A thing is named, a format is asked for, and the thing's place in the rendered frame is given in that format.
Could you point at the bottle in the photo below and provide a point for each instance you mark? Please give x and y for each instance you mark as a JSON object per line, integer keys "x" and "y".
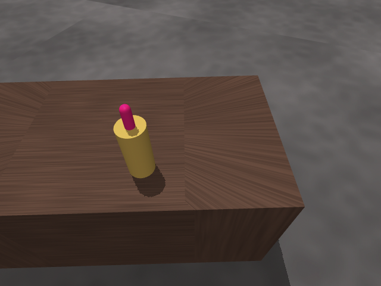
{"x": 133, "y": 138}

